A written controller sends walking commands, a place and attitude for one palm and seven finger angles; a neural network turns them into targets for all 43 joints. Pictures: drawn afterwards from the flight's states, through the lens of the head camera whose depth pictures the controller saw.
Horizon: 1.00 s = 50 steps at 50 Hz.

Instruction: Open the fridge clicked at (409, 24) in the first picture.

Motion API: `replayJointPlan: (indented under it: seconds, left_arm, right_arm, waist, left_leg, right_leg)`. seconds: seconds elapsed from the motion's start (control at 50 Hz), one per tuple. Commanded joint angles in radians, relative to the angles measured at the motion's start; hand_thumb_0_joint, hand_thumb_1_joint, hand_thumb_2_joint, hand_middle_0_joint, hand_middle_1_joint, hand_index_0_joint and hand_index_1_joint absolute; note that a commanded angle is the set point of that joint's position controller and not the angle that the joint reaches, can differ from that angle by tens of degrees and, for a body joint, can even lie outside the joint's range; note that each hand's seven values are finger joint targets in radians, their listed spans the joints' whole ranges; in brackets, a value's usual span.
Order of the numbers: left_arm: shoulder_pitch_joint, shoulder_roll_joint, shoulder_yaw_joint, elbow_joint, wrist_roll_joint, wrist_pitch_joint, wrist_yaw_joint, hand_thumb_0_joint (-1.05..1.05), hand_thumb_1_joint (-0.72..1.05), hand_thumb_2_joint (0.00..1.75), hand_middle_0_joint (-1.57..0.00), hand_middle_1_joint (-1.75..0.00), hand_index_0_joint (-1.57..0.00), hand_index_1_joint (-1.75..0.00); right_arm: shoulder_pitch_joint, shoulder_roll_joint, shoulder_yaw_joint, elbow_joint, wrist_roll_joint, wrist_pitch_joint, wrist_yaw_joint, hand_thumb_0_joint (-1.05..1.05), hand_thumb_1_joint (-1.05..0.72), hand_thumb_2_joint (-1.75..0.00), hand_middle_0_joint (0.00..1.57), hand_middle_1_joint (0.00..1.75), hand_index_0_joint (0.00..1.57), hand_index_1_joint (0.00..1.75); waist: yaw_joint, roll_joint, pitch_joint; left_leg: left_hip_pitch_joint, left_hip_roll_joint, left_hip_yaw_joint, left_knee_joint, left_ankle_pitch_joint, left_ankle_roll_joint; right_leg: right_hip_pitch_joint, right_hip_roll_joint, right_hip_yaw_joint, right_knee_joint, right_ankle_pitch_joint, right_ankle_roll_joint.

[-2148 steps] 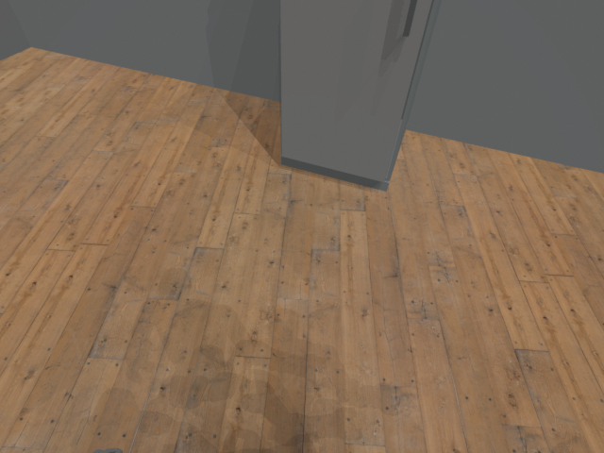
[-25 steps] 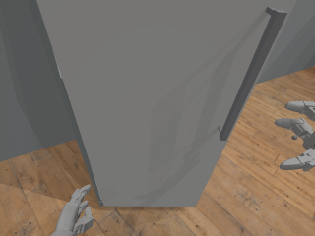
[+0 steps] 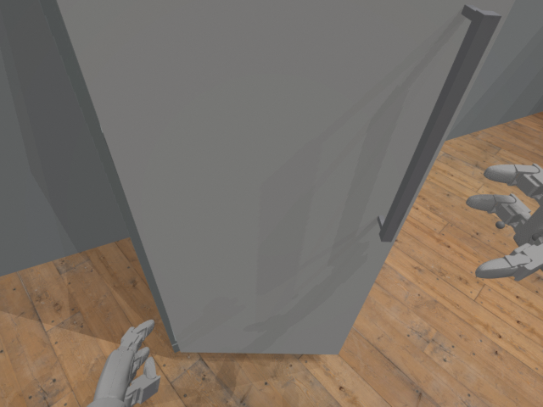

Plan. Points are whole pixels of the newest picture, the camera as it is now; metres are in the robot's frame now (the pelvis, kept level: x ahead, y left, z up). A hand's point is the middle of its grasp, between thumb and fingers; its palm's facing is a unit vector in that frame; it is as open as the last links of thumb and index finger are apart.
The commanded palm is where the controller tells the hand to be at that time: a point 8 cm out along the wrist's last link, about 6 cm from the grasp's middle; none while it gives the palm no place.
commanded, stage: move the hooked fingers beside the handle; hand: right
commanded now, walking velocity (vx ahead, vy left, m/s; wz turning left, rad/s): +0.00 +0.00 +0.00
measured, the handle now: (418, 148) +0.44 -0.21 +0.20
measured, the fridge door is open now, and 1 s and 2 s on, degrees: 27 27 27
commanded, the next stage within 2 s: none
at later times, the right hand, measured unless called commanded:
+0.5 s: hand (485, 210) +0.33 -0.27 +0.18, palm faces +0.06 +1.00 -0.05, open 14.0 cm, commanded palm +0.30 -0.32 +0.19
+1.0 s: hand (474, 197) +0.36 -0.28 +0.18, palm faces +0.07 +1.00 -0.04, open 14.0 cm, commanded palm +0.34 -0.32 +0.18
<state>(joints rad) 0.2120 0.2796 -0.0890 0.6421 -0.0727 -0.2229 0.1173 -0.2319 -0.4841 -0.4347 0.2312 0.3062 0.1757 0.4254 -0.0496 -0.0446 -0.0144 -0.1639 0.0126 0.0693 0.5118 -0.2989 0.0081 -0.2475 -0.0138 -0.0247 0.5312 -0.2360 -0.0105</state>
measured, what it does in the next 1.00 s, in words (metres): stands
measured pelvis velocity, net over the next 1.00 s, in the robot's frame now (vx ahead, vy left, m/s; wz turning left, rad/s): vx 0.01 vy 0.00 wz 0.01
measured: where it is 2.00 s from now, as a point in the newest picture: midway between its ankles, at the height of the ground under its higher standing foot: outside the picture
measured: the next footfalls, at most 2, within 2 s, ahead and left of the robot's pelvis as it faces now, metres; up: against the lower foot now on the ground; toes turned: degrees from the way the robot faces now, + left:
none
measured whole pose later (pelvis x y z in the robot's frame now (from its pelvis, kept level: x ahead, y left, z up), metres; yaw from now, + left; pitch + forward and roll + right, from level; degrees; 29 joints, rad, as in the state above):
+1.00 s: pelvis +0.01 +0.00 +0.00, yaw +1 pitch +0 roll +0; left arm 0.27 0.29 -0.07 0.64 -0.07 -0.18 0.11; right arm -0.39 -0.53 -0.44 0.51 0.26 0.10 0.43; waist 0.00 -0.04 -0.03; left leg -0.21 0.00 0.06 0.51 -0.31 0.01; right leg -0.29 -0.03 -0.03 0.54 -0.25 -0.01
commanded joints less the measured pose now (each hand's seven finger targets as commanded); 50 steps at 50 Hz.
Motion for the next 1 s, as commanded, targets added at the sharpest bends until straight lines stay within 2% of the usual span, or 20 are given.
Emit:
replayJointPlan:
  seconds: [0.0,0.02,0.08,0.16,0.26,0.3,0.32,0.36,0.48,0.5,0.54,0.58,0.62,0.7,0.74,0.82,0.86,0.92,0.96,0.98]
  left_arm:
    - [-0.127,0.119,0.054,-0.164,-0.003,-0.065,0.009,0.00,0.90,0.90,-0.20,-0.30,-0.20,-0.30]
    - [-0.121,0.125,0.055,-0.157,-0.001,-0.058,0.008,0.00,0.90,0.90,-0.20,-0.30,-0.20,-0.30]
    - [-0.126,0.118,0.054,-0.168,-0.003,-0.061,0.006,0.00,0.90,0.90,-0.20,-0.30,-0.20,-0.30]
    - [-0.114,0.124,0.058,-0.163,-0.001,-0.056,0.004,0.00,0.90,0.90,-0.20,-0.30,-0.20,-0.30]
    - [-0.109,0.122,0.057,-0.162,-0.005,-0.054,0.008,0.00,0.90,0.90,-0.20,-0.30,-0.20,-0.30]
    - [-0.099,0.126,0.060,-0.158,-0.003,-0.054,0.011,0.00,0.90,0.90,-0.20,-0.30,-0.20,-0.30]
    - [-0.091,0.129,0.059,-0.152,0.000,-0.050,0.010,0.00,0.90,0.90,-0.20,-0.30,-0.20,-0.30]
    - [-0.098,0.124,0.059,-0.158,-0.004,-0.052,0.010,0.00,0.90,0.90,-0.20,-0.30,-0.20,-0.30]
    - [-0.087,0.130,0.062,-0.153,-0.005,-0.047,0.009,0.00,0.90,0.90,-0.20,-0.30,-0.20,-0.30]
    - [-0.081,0.131,0.064,-0.155,-0.004,-0.044,0.010,0.00,0.90,0.90,-0.20,-0.30,-0.20,-0.30]
    - [-0.075,0.134,0.064,-0.149,-0.005,-0.036,0.008,0.00,0.90,0.90,-0.20,-0.30,-0.20,-0.30]
    - [-0.077,0.131,0.065,-0.155,-0.007,-0.036,0.007,0.00,0.90,0.90,-0.20,-0.30,-0.20,-0.30]
    - [-0.066,0.134,0.064,-0.150,-0.006,-0.030,0.008,0.00,0.90,0.90,-0.20,-0.30,-0.20,-0.30]
    - [-0.060,0.133,0.067,-0.155,-0.006,-0.030,0.006,0.00,0.90,0.90,-0.20,-0.30,-0.20,-0.30]
    - [-0.051,0.139,0.071,-0.153,-0.004,-0.025,0.002,0.00,0.90,0.90,-0.20,-0.30,-0.20,-0.30]
    - [-0.035,0.147,0.073,-0.145,-0.005,-0.012,0.003,0.00,0.90,0.90,-0.20,-0.30,-0.20,-0.30]
    - [-0.039,0.140,0.072,-0.155,-0.006,-0.014,0.003,0.00,0.90,0.90,-0.20,-0.30,-0.20,-0.30]
    - [-0.016,0.150,0.073,-0.139,-0.004,-0.009,0.007,0.00,0.90,0.90,-0.20,-0.30,-0.20,-0.30]
    - [-0.016,0.146,0.073,-0.145,-0.006,-0.012,0.007,0.00,0.90,0.90,-0.20,-0.30,-0.20,-0.30]
    - [-0.010,0.148,0.075,-0.141,-0.006,-0.015,0.008,0.00,0.90,0.90,-0.20,-0.30,-0.20,-0.30]
  right_arm:
    - [-0.336,-0.293,-0.104,-0.195,0.021,-0.064,-0.019,0.00,0.50,-0.30,0.30,1.20,0.30,1.20]
    - [-0.321,-0.308,-0.113,-0.171,0.019,-0.062,-0.021,0.00,0.50,-0.30,0.30,1.20,0.30,1.20]
    - [-0.363,-0.276,-0.084,-0.206,0.014,-0.066,-0.024,0.00,0.50,-0.30,0.30,1.20,0.30,1.20]
    - [-0.336,-0.298,-0.114,-0.161,0.016,-0.067,-0.027,0.00,0.50,-0.30,0.30,1.20,0.30,1.20]
    - [-0.421,-0.270,-0.063,-0.174,0.009,-0.077,-0.024,0.00,0.50,-0.30,0.30,1.20,0.30,1.20]
    - [-0.418,-0.298,-0.088,-0.154,0.009,-0.085,-0.023,0.00,0.50,-0.30,0.30,1.20,0.30,1.20]
    - [-0.391,-0.311,-0.098,-0.124,0.009,-0.086,-0.023,0.00,0.50,-0.30,0.30,1.20,0.30,1.20]
    - [-0.427,-0.278,-0.065,-0.147,0.008,-0.094,-0.018,0.00,0.50,-0.30,0.30,1.20,0.30,1.20]
    - [-0.458,-0.287,-0.064,-0.106,0.002,-0.094,-0.025,0.00,0.50,-0.30,0.30,1.20,0.30,1.20]
    - [-0.432,-0.317,-0.097,-0.092,-0.001,-0.093,-0.028,0.00,0.50,-0.30,0.30,1.20,0.30,1.20]
    - [-0.436,-0.312,-0.088,-0.057,-0.002,-0.092,-0.028,0.00,0.50,-0.30,0.30,1.20,0.30,1.20]
    - [-0.473,-0.299,-0.070,-0.082,-0.004,-0.098,-0.025,0.00,0.50,-0.30,0.30,1.20,0.30,1.20]
    - [-0.479,-0.313,-0.071,-0.062,-0.009,-0.101,-0.030,0.00,0.50,-0.30,0.30,1.20,0.30,1.20]
    - [-0.484,-0.312,-0.080,-0.045,-0.007,-0.106,-0.025,0.00,0.50,-0.30,0.30,1.20,0.30,1.20]
    - [-0.441,-0.331,-0.107,-0.009,-0.005,-0.105,-0.025,0.00,0.50,-0.30,0.30,1.20,0.30,1.20]
    - [-0.483,-0.366,-0.109,0.038,-0.016,-0.108,-0.018,0.00,0.50,-0.30,0.30,1.20,0.30,1.20]
    - [-0.537,-0.343,-0.081,0.005,-0.017,-0.122,-0.012,0.00,0.50,-0.30,0.30,1.20,0.30,1.20]
    - [-0.539,-0.370,-0.094,0.078,-0.015,-0.136,-0.003,0.00,0.50,-0.30,0.30,1.20,0.30,1.20]
    - [-0.599,-0.350,-0.066,0.049,-0.018,-0.152,0.005,0.00,0.50,-0.30,0.30,1.20,0.30,1.20]
    - [-0.605,-0.344,-0.062,0.071,-0.016,-0.153,0.008,0.00,0.50,-0.30,0.30,1.20,0.30,1.20]
  waist:
    - [0.006,-0.053,-0.190]
    - [0.003,-0.022,-0.184]
    - [0.010,-0.053,-0.197]
    - [0.008,-0.014,-0.191]
    - [0.027,-0.053,-0.197]
    - [0.025,-0.055,-0.213]
    - [0.022,-0.009,-0.201]
    - [0.029,-0.048,-0.214]
    - [0.033,-0.053,-0.211]
    - [0.023,-0.054,-0.216]
    - [0.034,-0.004,-0.198]
    - [0.036,-0.052,-0.215]
    - [0.038,-0.025,-0.212]
    - [0.038,-0.047,-0.232]
    - [0.031,0.003,-0.226]
    - [0.044,0.003,-0.200]
    - [0.052,-0.051,-0.225]
    - [0.060,0.006,-0.211]
    - [0.064,-0.066,-0.241]
    - [0.070,-0.043,-0.242]
  left_leg:
    - [-0.074,-0.004,-0.024,-0.088,0.180,0.018]
    - [-0.065,-0.005,-0.026,-0.095,0.184,0.018]
    - [-0.069,-0.005,-0.020,-0.080,0.203,0.019]
    - [-0.066,-0.004,-0.023,-0.083,0.220,0.017]
    - [-0.084,-0.005,-0.026,-0.084,0.199,0.017]
    - [-0.080,-0.006,-0.025,-0.082,0.203,0.019]
    - [-0.076,-0.008,-0.027,-0.090,0.204,0.018]
    - [-0.076,-0.007,-0.027,-0.082,0.224,0.018]
    - [-0.085,-0.007,-0.028,-0.084,0.216,0.019]
    - [-0.072,-0.008,-0.024,-0.081,0.216,0.021]
    - [-0.077,-0.009,-0.028,-0.088,0.235,0.016]
    - [-0.080,-0.008,-0.027,-0.082,0.232,0.018]
    - [-0.078,-0.010,-0.027,-0.088,0.227,0.018]
    - [-0.069,-0.009,-0.030,-0.078,0.266,0.019]
    - [-0.061,-0.010,-0.033,-0.079,0.285,0.016]
    - [-0.080,-0.008,-0.039,-0.086,0.248,0.013]
    - [-0.082,-0.008,-0.043,-0.081,0.258,0.015]
    - [-0.090,-0.010,-0.045,-0.086,0.251,0.013]
    - [-0.090,-0.010,-0.045,-0.076,0.257,0.017]
    - [-0.094,-0.011,-0.045,-0.076,0.261,0.015]
  right_leg:
    - [0.168,-0.001,0.059,-0.078,0.106,-0.021]
    - [0.154,-0.005,0.054,-0.074,0.114,-0.022]
    - [0.167,-0.004,0.060,-0.079,0.131,-0.019]
    - [0.149,-0.006,0.052,-0.072,0.140,-0.023]
    - [0.166,-0.006,0.053,-0.073,0.122,-0.022]
    - [0.175,-0.006,0.057,-0.071,0.128,-0.022]
    - [0.158,-0.010,0.052,-0.066,0.131,-0.024]
    - [0.172,-0.006,0.052,-0.068,0.144,-0.023]
    - [0.172,-0.005,0.054,-0.070,0.135,-0.023]
    - [0.163,-0.004,0.057,-0.073,0.141,-0.021]
    - [0.146,-0.006,0.045,-0.067,0.147,-0.027]
    - [0.164,-0.005,0.046,-0.068,0.150,-0.023]
    - [0.160,-0.010,0.045,-0.066,0.150,-0.024]
    - [0.167,-0.002,0.042,-0.060,0.175,-0.026]
    - [0.144,-0.004,0.036,-0.055,0.182,-0.029]
    - [0.118,-0.005,0.028,-0.051,0.148,-0.030]
    - [0.138,0.000,0.029,-0.049,0.154,-0.030]
    - [0.122,-0.006,0.029,-0.040,0.147,-0.034]
    - [0.143,0.001,0.035,-0.041,0.153,-0.031]
    - [0.147,0.000,0.034,-0.038,0.154,-0.033]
